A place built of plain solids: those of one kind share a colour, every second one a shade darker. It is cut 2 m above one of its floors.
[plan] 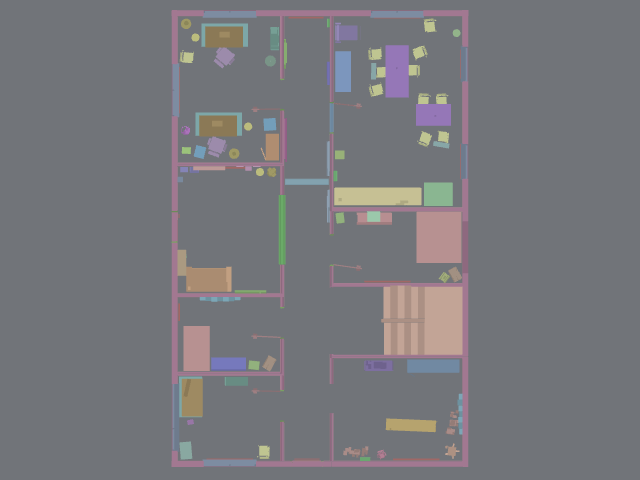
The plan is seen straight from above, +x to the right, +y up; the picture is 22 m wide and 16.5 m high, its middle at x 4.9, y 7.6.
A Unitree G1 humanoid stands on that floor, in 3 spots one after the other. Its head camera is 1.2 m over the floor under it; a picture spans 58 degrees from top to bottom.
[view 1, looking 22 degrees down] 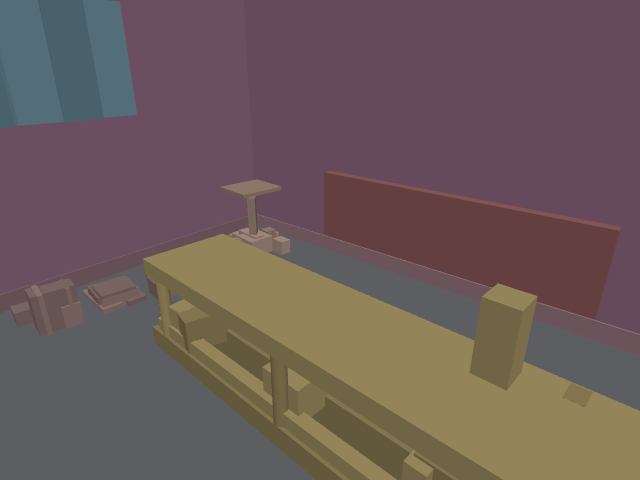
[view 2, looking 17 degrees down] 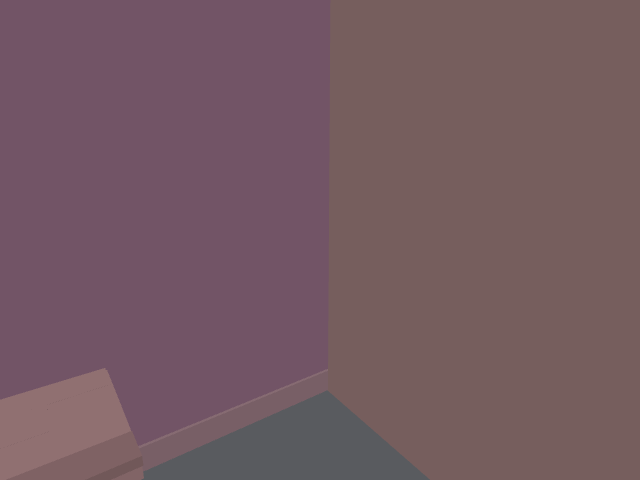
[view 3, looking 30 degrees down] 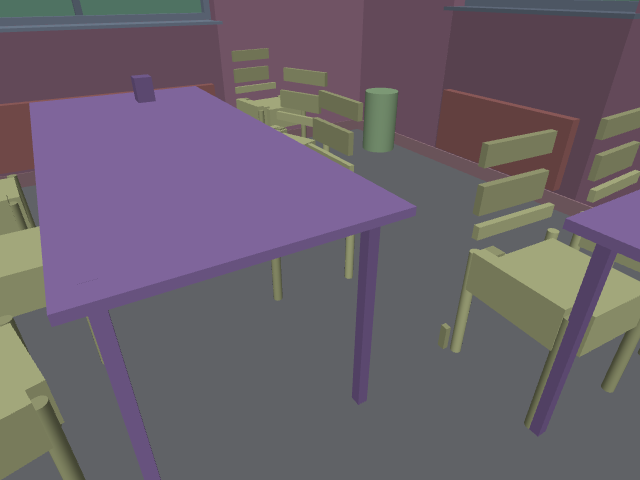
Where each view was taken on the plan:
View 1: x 7.25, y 2.15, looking -49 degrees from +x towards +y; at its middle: low_rail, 3.06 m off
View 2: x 7.25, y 7.25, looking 55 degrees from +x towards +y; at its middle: wall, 1.71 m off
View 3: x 7.25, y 11.80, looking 59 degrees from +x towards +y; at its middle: mess_table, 0.95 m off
